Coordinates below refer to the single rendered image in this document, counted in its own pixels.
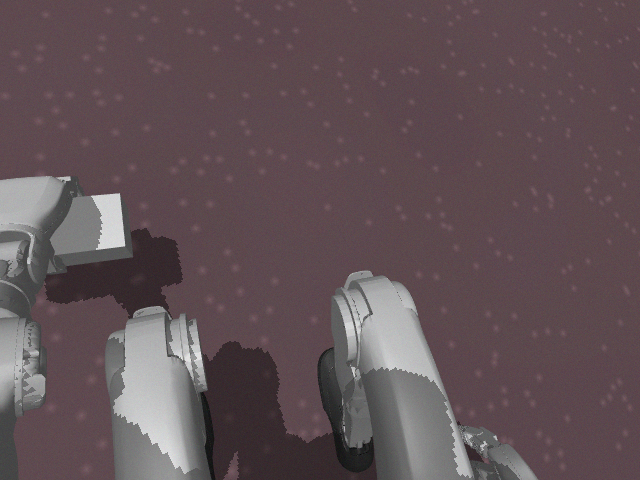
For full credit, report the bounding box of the right robot hand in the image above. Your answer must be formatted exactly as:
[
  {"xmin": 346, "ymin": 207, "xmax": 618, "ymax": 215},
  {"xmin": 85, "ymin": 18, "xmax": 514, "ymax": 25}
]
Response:
[{"xmin": 458, "ymin": 425, "xmax": 538, "ymax": 480}]

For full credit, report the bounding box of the carton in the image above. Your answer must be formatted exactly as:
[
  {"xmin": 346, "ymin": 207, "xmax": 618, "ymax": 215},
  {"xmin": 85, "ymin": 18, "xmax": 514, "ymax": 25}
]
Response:
[{"xmin": 49, "ymin": 193, "xmax": 133, "ymax": 266}]

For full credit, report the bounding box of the right robot foot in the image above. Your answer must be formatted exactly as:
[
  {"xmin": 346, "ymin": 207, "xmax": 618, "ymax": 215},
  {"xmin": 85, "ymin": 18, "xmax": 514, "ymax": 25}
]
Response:
[{"xmin": 317, "ymin": 347, "xmax": 374, "ymax": 472}]

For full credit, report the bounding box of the left robot arm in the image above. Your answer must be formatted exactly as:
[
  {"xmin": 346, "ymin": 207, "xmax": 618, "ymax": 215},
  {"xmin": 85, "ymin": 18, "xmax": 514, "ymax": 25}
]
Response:
[{"xmin": 0, "ymin": 224, "xmax": 51, "ymax": 480}]

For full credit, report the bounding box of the left robot hand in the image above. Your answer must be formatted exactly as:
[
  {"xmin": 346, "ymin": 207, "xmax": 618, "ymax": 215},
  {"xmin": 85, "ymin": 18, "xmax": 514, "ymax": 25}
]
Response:
[{"xmin": 0, "ymin": 176, "xmax": 85, "ymax": 275}]

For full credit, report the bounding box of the left robot foot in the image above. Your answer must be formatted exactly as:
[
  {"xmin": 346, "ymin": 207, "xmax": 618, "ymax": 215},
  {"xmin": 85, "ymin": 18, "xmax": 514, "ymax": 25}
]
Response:
[{"xmin": 200, "ymin": 392, "xmax": 216, "ymax": 480}]

